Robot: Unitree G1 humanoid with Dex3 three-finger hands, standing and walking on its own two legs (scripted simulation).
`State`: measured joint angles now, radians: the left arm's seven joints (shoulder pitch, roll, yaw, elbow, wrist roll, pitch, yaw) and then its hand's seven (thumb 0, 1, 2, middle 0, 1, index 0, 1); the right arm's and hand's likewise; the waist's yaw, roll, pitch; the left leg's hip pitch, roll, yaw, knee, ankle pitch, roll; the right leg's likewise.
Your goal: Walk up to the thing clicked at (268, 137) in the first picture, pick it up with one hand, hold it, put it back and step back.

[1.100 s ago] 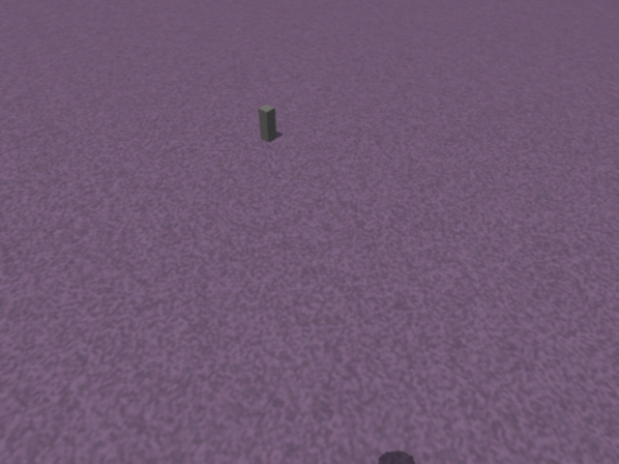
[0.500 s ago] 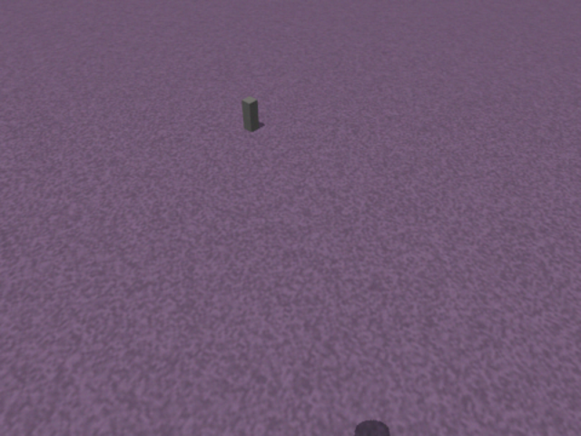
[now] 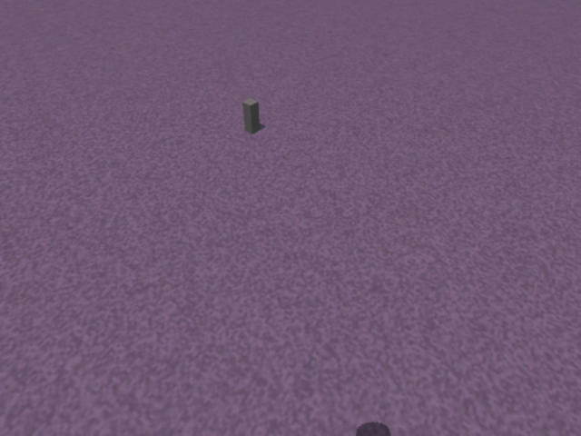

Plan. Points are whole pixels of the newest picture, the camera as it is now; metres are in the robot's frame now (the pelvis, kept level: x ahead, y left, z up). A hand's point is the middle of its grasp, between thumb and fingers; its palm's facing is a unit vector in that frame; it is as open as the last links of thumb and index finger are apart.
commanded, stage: stand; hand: left
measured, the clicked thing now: (251, 116) +2.05 +0.23 -0.68
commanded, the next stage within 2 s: walk up in 0.02 s
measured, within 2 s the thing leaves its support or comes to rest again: neither
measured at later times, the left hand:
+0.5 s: hand out of the picture +0.10 +0.30 -0.16, palm faces +0.07 -0.91 -0.40, open 7.4 cm
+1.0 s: hand (165, 253) +0.53 +0.28 -0.13, palm faces +0.01 -0.89 -0.45, open 7.4 cm
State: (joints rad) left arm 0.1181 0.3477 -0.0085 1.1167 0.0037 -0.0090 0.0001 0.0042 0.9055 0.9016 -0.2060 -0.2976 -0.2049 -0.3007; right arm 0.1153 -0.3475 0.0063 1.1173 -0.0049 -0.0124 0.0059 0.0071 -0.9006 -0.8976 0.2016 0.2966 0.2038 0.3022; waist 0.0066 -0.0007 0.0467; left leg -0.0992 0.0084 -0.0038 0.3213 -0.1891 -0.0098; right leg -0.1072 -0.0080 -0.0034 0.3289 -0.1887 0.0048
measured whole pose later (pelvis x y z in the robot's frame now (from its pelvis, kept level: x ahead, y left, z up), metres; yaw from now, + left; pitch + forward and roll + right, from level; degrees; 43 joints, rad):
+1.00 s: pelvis +0.44 -0.03 -0.04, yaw +1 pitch -2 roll +1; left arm 0.22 0.45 0.08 0.91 0.02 -0.09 -0.09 0.00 0.91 0.90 -0.21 -0.30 -0.20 -0.30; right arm 0.31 -0.47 -0.08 0.95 -0.01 -0.06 0.06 0.01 -0.90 -0.90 0.20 0.30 0.20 0.30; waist 0.00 0.06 0.00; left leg -0.15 0.10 0.02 0.85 -0.50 0.03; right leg -0.44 -0.07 -0.09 0.71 -0.24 -0.01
